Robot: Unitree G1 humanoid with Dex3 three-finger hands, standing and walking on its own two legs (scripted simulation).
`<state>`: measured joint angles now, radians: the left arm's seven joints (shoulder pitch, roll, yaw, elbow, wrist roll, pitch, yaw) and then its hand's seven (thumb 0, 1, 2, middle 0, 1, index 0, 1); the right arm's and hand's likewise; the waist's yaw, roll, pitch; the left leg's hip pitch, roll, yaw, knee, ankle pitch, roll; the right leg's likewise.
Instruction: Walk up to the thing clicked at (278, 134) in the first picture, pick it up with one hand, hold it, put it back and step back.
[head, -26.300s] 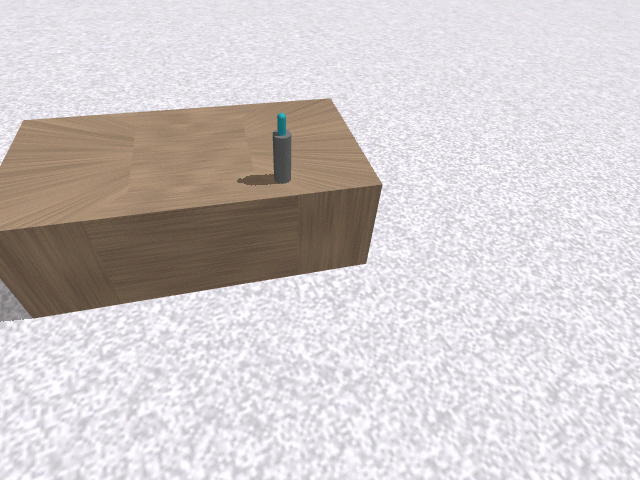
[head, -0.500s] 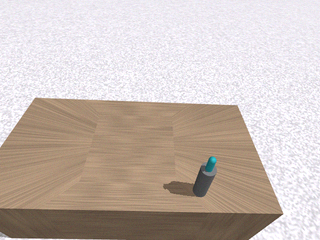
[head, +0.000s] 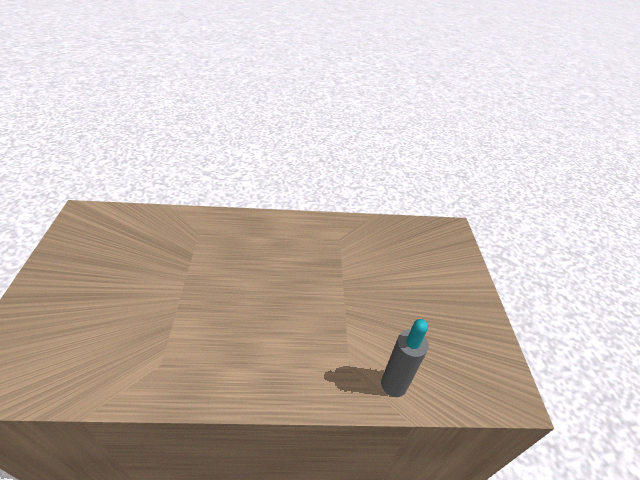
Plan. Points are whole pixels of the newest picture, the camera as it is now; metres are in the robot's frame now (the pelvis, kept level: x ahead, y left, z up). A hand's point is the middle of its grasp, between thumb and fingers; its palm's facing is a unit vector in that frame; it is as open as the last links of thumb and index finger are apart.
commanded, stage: stand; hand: right
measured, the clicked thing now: (406, 356) +0.44 -0.20 -0.24
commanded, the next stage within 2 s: step back in 1.72 s
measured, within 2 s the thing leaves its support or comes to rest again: neither
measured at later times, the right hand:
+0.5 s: hand out of the picture +0.06 -0.24 -0.16, palm faces -0.01 +0.94 -0.35, open 7.4 cm
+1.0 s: hand out of the picture +0.09 -0.24 -0.15, palm faces -0.02 +0.93 -0.36, open 7.4 cm
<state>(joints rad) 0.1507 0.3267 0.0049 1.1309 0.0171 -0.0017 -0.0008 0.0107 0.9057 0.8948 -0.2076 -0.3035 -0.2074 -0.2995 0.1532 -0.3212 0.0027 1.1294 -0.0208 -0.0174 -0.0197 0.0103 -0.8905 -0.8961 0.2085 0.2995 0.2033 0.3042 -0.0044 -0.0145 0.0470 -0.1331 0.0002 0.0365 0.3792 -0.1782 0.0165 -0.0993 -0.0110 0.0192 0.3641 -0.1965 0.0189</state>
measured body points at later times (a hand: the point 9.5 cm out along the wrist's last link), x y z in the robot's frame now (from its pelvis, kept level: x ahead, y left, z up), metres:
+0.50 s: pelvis +0.00 +0.00 +0.00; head +0.00 +0.01 +0.45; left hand +0.06 +0.30 -0.14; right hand +0.07 -0.29 -0.13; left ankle +0.02 +0.11 -0.75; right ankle +0.01 -0.13 -0.75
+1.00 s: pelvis +0.02 +0.01 +0.00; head +0.03 +0.02 +0.45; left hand +0.09 +0.31 -0.14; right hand +0.09 -0.29 -0.13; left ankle +0.02 +0.11 -0.75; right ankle +0.01 -0.13 -0.75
